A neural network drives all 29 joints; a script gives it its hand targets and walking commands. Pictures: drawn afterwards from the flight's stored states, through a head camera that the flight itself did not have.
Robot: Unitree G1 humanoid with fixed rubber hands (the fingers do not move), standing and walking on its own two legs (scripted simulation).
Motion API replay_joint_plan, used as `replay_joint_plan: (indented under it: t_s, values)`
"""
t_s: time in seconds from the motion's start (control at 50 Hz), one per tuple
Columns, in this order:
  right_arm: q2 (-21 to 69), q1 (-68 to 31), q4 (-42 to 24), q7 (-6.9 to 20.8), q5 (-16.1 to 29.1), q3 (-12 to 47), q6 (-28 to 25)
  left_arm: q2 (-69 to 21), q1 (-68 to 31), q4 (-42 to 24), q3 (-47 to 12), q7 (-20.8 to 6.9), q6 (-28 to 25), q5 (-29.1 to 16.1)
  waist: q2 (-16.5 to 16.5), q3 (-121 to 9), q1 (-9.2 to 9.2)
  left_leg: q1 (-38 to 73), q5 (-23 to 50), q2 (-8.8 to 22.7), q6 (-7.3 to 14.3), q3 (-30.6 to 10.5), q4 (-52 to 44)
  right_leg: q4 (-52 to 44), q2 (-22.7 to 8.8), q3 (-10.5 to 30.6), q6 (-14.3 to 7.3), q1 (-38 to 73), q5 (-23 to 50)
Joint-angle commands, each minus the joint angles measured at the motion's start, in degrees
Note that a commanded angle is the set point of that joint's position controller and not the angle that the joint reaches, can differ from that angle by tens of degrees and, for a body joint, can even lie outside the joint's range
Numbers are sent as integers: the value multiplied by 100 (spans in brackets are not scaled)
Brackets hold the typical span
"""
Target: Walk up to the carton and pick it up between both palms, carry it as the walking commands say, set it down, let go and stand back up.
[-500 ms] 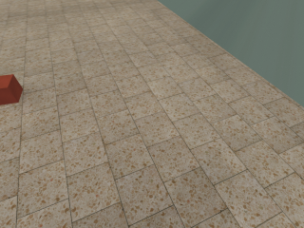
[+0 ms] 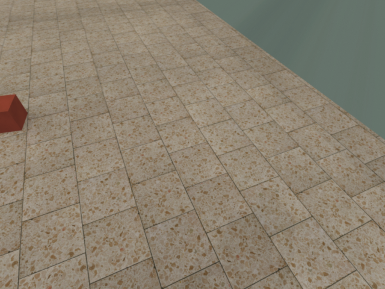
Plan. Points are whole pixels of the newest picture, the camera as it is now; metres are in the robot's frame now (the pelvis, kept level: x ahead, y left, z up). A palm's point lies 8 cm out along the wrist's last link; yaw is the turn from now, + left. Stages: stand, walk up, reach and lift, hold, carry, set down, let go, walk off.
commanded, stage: stand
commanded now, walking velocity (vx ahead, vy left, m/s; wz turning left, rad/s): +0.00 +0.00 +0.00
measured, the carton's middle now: (3, 114) +1.40 +1.37 -0.68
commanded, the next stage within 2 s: walk up in 0.52 s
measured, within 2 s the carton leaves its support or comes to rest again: neither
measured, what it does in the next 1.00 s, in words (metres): lifts its left foot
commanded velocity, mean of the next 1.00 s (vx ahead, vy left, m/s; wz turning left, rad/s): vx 0.04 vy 0.01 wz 0.15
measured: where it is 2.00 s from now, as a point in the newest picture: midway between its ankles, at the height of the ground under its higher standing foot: (111, 261)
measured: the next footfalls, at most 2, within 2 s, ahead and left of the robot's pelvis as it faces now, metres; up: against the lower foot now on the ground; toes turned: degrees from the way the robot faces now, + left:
left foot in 1.06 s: +0.00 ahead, +0.18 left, +0.00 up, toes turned +22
right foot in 1.60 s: +0.43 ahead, +0.22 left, +0.00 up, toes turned +21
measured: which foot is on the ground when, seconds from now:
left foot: down 0.00-0.76, up 0.78-1.00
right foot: down 0.00-1.00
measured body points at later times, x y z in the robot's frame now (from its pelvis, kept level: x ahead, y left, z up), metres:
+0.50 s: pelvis +0.01 +0.00 +0.00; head +0.02 -0.01 +0.45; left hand -0.03 +0.20 -0.16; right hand -0.03 -0.21 -0.16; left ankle +0.02 +0.14 -0.74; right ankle +0.01 -0.11 -0.74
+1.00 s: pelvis +0.00 +0.04 -0.01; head +0.02 +0.07 +0.44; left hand -0.05 +0.29 -0.18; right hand +0.11 -0.20 -0.14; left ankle -0.02 +0.14 -0.72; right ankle +0.01 -0.11 -0.74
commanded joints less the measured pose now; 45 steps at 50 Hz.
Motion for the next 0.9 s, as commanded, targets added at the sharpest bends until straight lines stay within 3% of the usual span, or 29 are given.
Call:
replay_joint_plan:
  t_s: [0.0, 0.06, 0.08, 0.1, 0.12, 0.18, 0.2, 0.22, 0.24, 0.26, 0.28, 0.32, 0.36, 0.44, 0.48, 0.52, 0.54, 0.58, 0.6, 0.64, 0.68, 0.7, 0.72, 0.74, 0.76, 0.78, 0.8, 0.84, 0.88]
  values:
    - [-389, 453, 39, -33, -5, -50, 26, 294, 535, -18, 0, -11, -34, -15, 106, 278, 61, -305, 115, 312, 215, -198, -437, -496, -452, 434, -75, 15, 229]
    - [-377, 275, -12, -14, -6, -47, 42, 493, 651, 38, 63, 10, 11, 24, 13, 457, 115, -295, -158, 273, 207, -229, -519, -561, -417, 391, -20, -214, -51]
    - [-368, 433, -37, -30, 32, -33, 15, 379, 547, 42, 45, 4, 14, 20, -248, 191, 43, -128, -13, 301, 206, -255, -461, -521, -416, 350, -61, -139, 90]
    - [-386, 438, 38, -33, 12, -67, 12, 557, 413, -76, 95, 8, 8, 15, 193, 407, 0, -249, 3, 291, 209, -197, -491, -603, -477, 474, -86, -228, 30]
    - [-395, 231, -56, -40, 11, -70, 11, 230, 432, -29, 27, 22, -50, 9, -188, 314, 61, 47, 344, 324, 218, -205, -426, -654, -495, 450, -116, -312, 161]
    - [-342, 408, 18, 17, 16, -47, -15, 216, 495, 35, -1, 6, -55, -2, 115, 339, -17, 11, 400, 370, 241, -199, -411, -490, -491, 419, -111, -137, 545]
    - [-417, 528, 13, -17, 12, -88, -19, 214, 667, 52, 14, 5, -52, 5, -172, 95, 30, 86, 381, 337, 220, -221, -376, -511, -440, 381, -84, -51, 428]
    - [-293, 669, 100, -4, 25, -55, 1, 222, 496, 41, 14, 12, -16, 28, 27, 451, -104, -8, 213, 287, 186, -189, -448, -498, -443, 370, -55, -318, 271]
    - [-276, 545, 39, 11, -10, -59, 40, 382, 592, 31, 27, -3, -5, -10, -118, 571, 12, -83, 269, 321, 182, -187, -434, -592, -418, 402, -54, -361, 254]
    - [-275, 694, 74, 15, -5, -37, 28, 369, 679, 89, 66, 2, 9, -27, 283, 419, -61, -182, 122, 298, 153, -159, -511, -422, -390, 345, 4, -66, 413]
    - [-308, 523, 63, -26, 7, -59, 40, 413, 599, 46, 60, 11, 1, -12, 67, 511, -24, -247, 61, 320, 173, -210, -531, -533, -392, 373, -42, -208, 240]
    - [-480, 366, 14, 12, 7, -102, 7, 258, 453, -33, 20, 20, -12, 10, 326, 510, -33, -250, 123, 315, 163, -157, -509, -528, -448, 437, -44, -162, 345]
    - [-361, 591, 40, 2, 9, -58, 36, 437, 443, -85, 85, -2, -37, 12, -151, 231, -97, 5, 156, 308, 184, -146, -425, -532, -426, 428, -43, -221, 79]
    - [-446, 438, -1, -23, 7, -119, 52, 193, 520, -19, 5, 44, -17, -2, -113, 348, -58, -60, 94, 237, 161, -136, -408, -725, -502, 556, -116, -281, -221]
    - [-48, 795, 206, -21, -5, 13, 69, 420, 389, -161, 85, 28, -42, 15, 177, 476, -87, -238, 176, 259, 149, -172, -469, -583, -473, 451, -100, -164, 71]
    - [-410, 714, 159, -42, 11, -82, 61, 252, 576, -67, 25, 31, -43, -59, 86, 311, -57, -76, 248, 297, 124, -132, -456, -599, -446, 427, -46, -100, 191]
    - [-173, 678, 123, -12, 5, -24, 34, 205, 705, 19, 18, 15, -31, -56, -219, 379, -17, -87, 323, 323, 171, -182, -422, -556, -419, 370, -40, -80, 298]
    - [-312, 548, 136, -43, 0, -6, 2, 97, 596, -21, 24, 32, -26, -14, -29, 494, 70, -359, 398, 333, 145, -131, -419, -553, -481, 454, -103, 91, 438]
    - [-245, 431, 45, -32, 11, -8, 2, 382, 480, -73, 58, 26, -39, 8, -200, 375, 19, -122, 420, 323, 151, -192, -424, -627, -526, 426, -112, -47, 384]
    - [-145, 752, 169, -29, 55, 23, -41, 372, 597, -65, 82, 22, -70, -43, 151, 205, -47, -77, 651, 352, 138, -143, -332, -481, -501, 421, -135, 171, 803]
    - [-405, 475, 74, -13, 27, -23, -81, 173, 529, -5, 44, 7, -122, -43, -132, 197, -39, 31, 750, 411, 198, -183, -317, -475, -502, 356, -98, 151, 913]
    - [-562, 248, -384, -47, -154, -314, -51, 651, 335, -93, 88, 73, -73, 192, -71, 410, -25, -590, 775, 502, 290, -97, -152, -322, -724, 254, 76, 162, 782]
    - [-766, 111, -614, -9, -119, -399, 42, 1159, 351, -413, 310, 140, -54, 132, 140, 517, 155, -1455, 1002, 314, 266, -251, 781, -11, -888, 213, 13, 641, 706]
    - [-677, -72, -914, 16, -108, -392, 59, 1123, 622, -276, 363, 239, 9, 76, -504, 201, 184, -1700, 424, 336, 313, -282, 1242, -220, -1218, 439, -206, 673, 284]
    - [-584, -31, -1039, 52, -78, -418, 76, 1096, 659, -306, 352, 281, 47, 46, -819, 134, 271, -1686, -122, 160, 348, -11, 2083, -339, -1717, 880, -540, 348, 250]
    - [-665, -28, -1292, 49, -128, -478, 110, 1125, 612, -426, 370, 302, 57, 82, -1066, 175, 294, -1906, -1135, 136, 344, 224, 2940, -526, -2303, 1305, -977, 66, 676]
    - [-587, -61, -1328, 81, -180, -513, 165, 912, 593, -538, 339, 343, 32, 105, -946, 313, 236, -2003, -1962, 177, 294, 369, 3884, -744, -2695, 1487, -1261, -341, 1245]
    - [-191, 239, -1262, 139, -213, -395, 255, 1027, 168, -703, 350, 321, 28, 255, -410, 321, 27, -1762, -1941, 428, 315, 242, 3723, -584, -2531, 950, -1159, -630, 1466]
    - [-346, 168, -1353, 198, -157, -411, 311, 1255, -86, -700, 445, 273, 30, 242, -881, 426, -59, -1385, -1681, 450, 357, 296, 2834, -542, -2210, 490, -828, -718, 1349]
